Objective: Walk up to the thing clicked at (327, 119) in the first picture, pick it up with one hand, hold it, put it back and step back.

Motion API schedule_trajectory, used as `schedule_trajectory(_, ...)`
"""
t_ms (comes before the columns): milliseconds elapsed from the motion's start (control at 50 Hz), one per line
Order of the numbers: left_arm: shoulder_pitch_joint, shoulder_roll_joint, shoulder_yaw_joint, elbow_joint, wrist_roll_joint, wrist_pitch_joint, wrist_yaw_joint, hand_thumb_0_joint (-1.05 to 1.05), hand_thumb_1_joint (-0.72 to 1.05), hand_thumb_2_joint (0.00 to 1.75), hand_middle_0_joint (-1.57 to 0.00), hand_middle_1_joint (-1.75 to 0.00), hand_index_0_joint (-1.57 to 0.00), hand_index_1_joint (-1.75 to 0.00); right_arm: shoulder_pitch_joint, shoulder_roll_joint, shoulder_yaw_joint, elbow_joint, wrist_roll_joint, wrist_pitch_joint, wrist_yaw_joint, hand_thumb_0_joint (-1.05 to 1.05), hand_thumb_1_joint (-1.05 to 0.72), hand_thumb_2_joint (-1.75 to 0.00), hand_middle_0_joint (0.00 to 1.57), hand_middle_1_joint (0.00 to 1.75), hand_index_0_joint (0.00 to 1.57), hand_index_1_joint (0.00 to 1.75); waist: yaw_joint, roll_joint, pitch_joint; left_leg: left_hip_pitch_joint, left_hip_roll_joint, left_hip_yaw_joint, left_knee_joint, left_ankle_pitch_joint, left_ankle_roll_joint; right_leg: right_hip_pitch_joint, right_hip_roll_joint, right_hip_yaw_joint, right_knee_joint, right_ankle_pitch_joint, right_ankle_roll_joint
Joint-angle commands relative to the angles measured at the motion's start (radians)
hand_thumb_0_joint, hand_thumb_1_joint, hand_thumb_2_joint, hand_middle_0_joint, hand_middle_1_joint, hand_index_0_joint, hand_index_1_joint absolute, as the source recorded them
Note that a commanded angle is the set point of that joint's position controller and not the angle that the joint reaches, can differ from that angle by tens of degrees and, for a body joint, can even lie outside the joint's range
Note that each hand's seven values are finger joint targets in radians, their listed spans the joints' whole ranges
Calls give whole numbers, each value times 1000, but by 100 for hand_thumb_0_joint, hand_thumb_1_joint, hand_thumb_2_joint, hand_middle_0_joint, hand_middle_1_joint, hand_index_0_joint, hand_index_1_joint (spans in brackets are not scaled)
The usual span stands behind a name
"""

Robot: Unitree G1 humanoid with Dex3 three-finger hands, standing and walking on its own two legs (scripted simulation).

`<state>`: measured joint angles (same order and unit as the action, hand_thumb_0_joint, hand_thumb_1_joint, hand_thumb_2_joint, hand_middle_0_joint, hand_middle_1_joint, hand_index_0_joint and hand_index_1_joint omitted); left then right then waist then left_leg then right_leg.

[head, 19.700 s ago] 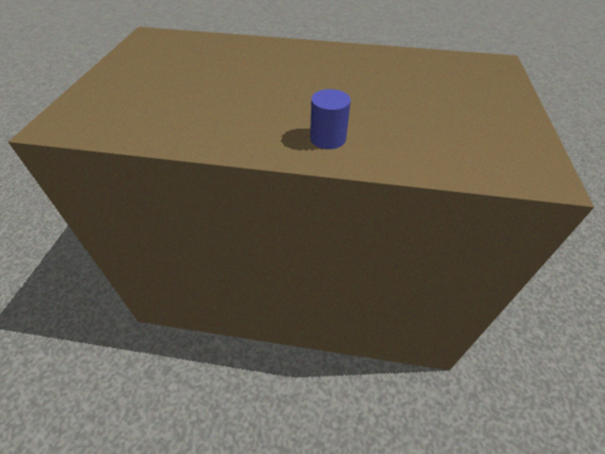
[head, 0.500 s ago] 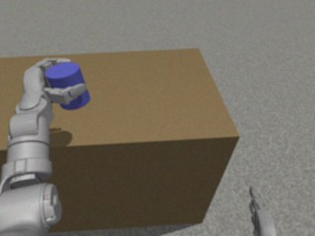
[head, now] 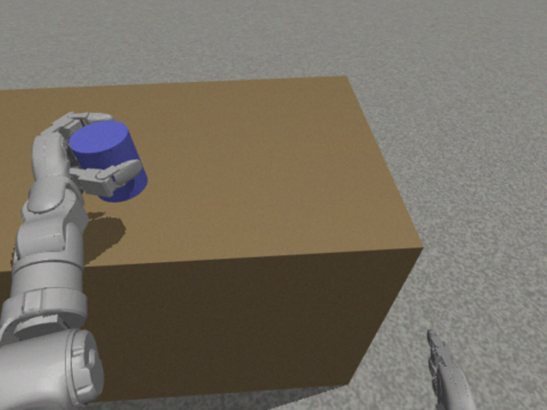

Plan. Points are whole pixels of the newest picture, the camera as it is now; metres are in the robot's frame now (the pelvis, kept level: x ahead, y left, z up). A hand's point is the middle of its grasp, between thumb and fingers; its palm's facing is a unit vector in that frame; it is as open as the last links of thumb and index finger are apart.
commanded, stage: crouch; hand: left
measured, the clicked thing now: (111, 162) +0.44 +0.21 +0.17
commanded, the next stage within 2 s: lower in 0.04 s
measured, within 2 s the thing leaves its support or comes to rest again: rests again in 0.96 s
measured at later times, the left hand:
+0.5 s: hand (116, 175) +0.45 +0.23 +0.13, palm faces +0.27 -0.96 +0.00, open 10.7 cm
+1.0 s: hand (123, 190) +0.46 +0.23 +0.09, palm faces +0.25 -0.97 -0.01, open 10.7 cm
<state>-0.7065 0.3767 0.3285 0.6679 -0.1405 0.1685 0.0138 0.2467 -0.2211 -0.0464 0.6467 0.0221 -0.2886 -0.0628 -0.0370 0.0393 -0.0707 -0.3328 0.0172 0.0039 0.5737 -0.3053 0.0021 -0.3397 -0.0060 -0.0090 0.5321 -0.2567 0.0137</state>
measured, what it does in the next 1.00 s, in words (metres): stands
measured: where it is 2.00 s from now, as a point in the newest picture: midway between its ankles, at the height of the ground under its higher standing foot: outside the picture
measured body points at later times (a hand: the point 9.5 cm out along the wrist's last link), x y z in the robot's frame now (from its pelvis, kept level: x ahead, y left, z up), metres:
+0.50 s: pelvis +0.00 +0.00 +0.00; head +0.03 +0.00 +0.45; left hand +0.43 +0.28 +0.14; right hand +0.15 -0.26 -0.08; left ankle -0.01 +0.12 -0.73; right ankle +0.01 -0.13 -0.73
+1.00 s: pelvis +0.00 +0.00 -0.02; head +0.05 +0.01 +0.43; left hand +0.44 +0.28 +0.10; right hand +0.15 -0.26 -0.09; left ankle -0.01 +0.12 -0.73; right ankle +0.01 -0.13 -0.73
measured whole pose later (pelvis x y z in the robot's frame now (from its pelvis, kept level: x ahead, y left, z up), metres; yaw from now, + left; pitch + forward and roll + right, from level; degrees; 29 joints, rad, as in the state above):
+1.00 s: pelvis +0.00 +0.00 -0.02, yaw +0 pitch +12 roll -2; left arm -0.73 0.44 0.36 0.97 -0.13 -0.18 -0.04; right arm 0.24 -0.22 -0.03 0.48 0.01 -0.12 -0.04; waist -0.10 0.01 -0.10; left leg -0.59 0.03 0.00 0.77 -0.38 0.00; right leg -0.58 0.01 -0.01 0.70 -0.32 0.01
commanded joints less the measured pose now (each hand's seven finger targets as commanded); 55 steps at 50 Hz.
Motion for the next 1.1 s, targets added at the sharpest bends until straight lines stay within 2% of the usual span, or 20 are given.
schedule_trajectory(0,-591,264,35,-280,-18,-115,-8,0,11,134,-133,-148,-135,-149,-109,-114,-35,-161,7,-45,-14,0,54,-5,5,5,5,5,-13,25,-359,169,-20,7,-47,350,16,117,8,-25,-43,320,-13)
schedule_trajectory(20,-557,280,59,-231,-22,-117,-9,0,10,136,-132,-149,-134,-149,-94,-147,-58,-171,6,-41,-16,0,54,-6,5,5,5,5,-19,-5,-363,169,-15,5,-52,351,14,127,13,-29,-46,317,-15)
schedule_trajectory(60,-591,266,32,-265,-16,-134,-10,0,12,136,-132,-147,-134,-148,-69,-123,-42,-134,5,-28,-12,0,54,-6,5,5,5,5,-18,46,-358,182,-11,0,-57,354,6,93,17,-33,-47,300,-21)
schedule_trajectory(80,-588,296,57,-238,-15,-138,-5,0,13,136,-131,-147,-133,-148,-79,-124,-39,-144,5,-25,-11,0,54,-5,5,5,5,5,-14,45,-344,185,-9,-5,-58,352,4,76,19,-37,-47,286,-22)
schedule_trajectory(140,-611,315,62,-268,-19,-161,-9,0,10,132,-134,-148,-135,-149,-72,-144,-61,-147,5,-14,-12,0,52,-6,5,5,5,5,-23,51,-408,193,-11,-1,-42,417,6,124,13,-29,-38,354,-19)
schedule_trajectory(200,-553,258,36,-156,-17,-177,-20,0,11,134,-135,-149,-136,-150,-61,-91,-11,-139,5,-3,-2,0,53,-6,5,5,5,5,-29,15,-333,141,-11,-1,-42,403,11,96,12,-29,-38,348,-19)
schedule_trajectory(220,-529,269,44,-124,-16,-186,-19,0,10,133,-135,-149,-136,-150,-114,-114,-28,-162,5,-2,-3,0,53,-6,5,5,5,5,-23,11,-345,143,-12,-1,-38,406,12,93,11,-27,-36,351,-18)
schedule_trajectory(280,-600,321,68,-155,-17,-225,-23,0,11,132,-133,-148,-135,-149,-96,-145,-47,-151,1,12,-2,0,53,-6,5,5,5,5,-25,44,-386,155,-11,-1,-35,380,10,87,11,-26,-29,334,-19)
schedule_trajectory(320,-571,300,56,-94,-17,-243,-26,0,8,132,-133,-148,-135,-149,-98,-150,-54,-175,0,17,-2,0,52,-6,5,5,5,5,-45,16,-362,136,-7,-6,-30,354,12,68,13,-28,-29,311,-19)
schedule_trajectory(360,-610,335,71,-132,-18,-276,-28,0,10,131,-132,-147,-134,-148,-113,-160,-60,-182,1,27,-7,0,52,-6,5,5,5,5,-41,37,-427,160,-7,-6,-17,373,14,73,10,-24,-17,329,-18)
schedule_trajectory(540,-632,350,63,-68,-10,-365,-36,0,11,133,-133,-148,-135,-149,-101,-129,-35,-188,-7,68,-4,0,52,-6,5,5,5,5,-48,97,-439,123,2,-14,28,335,8,-16,12,-24,19,266,-27)
schedule_trajectory(600,-606,373,90,-28,-17,-382,-36,0,10,135,-135,-151,-137,-152,-126,-169,-63,-230,-9,73,-10,0,51,-6,5,5,5,5,-50,48,-459,57,-2,-11,30,262,14,21,12,-19,29,235,-23)
schedule_trajectory(680,-563,349,77,57,-18,-400,-36,0,12,134,-136,-151,-138,-152,-86,-156,-56,-215,-11,90,-8,0,51,-6,5,5,5,5,-64,51,-418,29,3,-15,64,287,13,-41,15,-20,58,240,-26)
schedule_trajectory(720,-635,364,72,-44,-14,-426,-41,0,17,136,-137,-151,-138,-152,-108,-129,-24,-278,-11,92,-2,0,51,-6,5,5,5,5,-50,85,-500,33,-1,-9,82,294,15,-13,8,-12,70,256,-24)
schedule_trajectory(760,-566,371,82,62,-9,-421,-43,0,16,138,-138,-154,-140,-155,-68,-145,-50,-231,-11,106,-6,0,51,-6,5,5,5,5,-62,54,-443,-11,-2,-9,92,288,19,-28,10,-11,84,262,-23)
schedule_trajectory(800,-624,354,62,-28,-10,-439,-52,0,13,136,-136,-152,-138,-153,-98,-144,-38,-300,-14,105,-1,0,50,-6,5,5,5,5,-62,73,-521,21,1,-12,106,322,15,-25,10,-10,100,287,-26)
schedule_trajectory(940,-588,352,70,-22,-11,-447,-55,0,14,136,-136,-151,-137,-152,-24,-149,-43,-348,-12,122,6,0,51,-6,5,5,5,5,-67,78,-507,23,7,-15,134,336,9,-79,17,-15,123,272,-32)
schedule_trajectory(960,-532,322,55,70,-6,-437,-53,0,13,136,-136,-151,-137,-152,-33,-133,-38,-325,-12,125,9,0,51,-6,5,5,5,5,-71,70,-422,-21,7,-20,131,312,7,-112,21,-20,130,241,-34)
schedule_trajectory(1000,-584,363,75,-33,-11,-453,-52,0,15,135,-134,-148,-135,-150,-31,-146,-33,-375,-14,127,11,0,51,-6,5,5,5,5,-60,99,-502,19,9,-22,147,347,6,-104,18,-20,138,255,-34)
schedule_trajectory(1080,-553,334,60,3,-2,-450,-55,0,13,134,-132,-148,-133,-149,0,-135,-32,-397,-14,136,17,0,51,-6,5,5,5,5,-62,87,-494,0,12,-22,160,371,5,-106,20,-20,162,277,-36)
